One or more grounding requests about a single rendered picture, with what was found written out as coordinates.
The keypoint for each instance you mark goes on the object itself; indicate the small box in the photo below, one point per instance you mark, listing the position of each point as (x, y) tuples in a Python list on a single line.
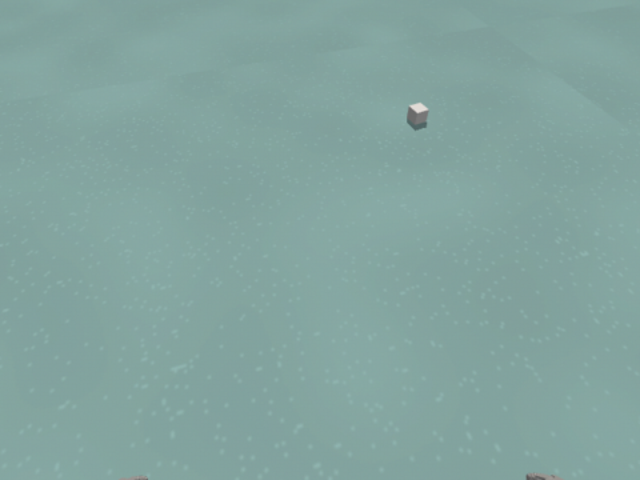
[(417, 113)]

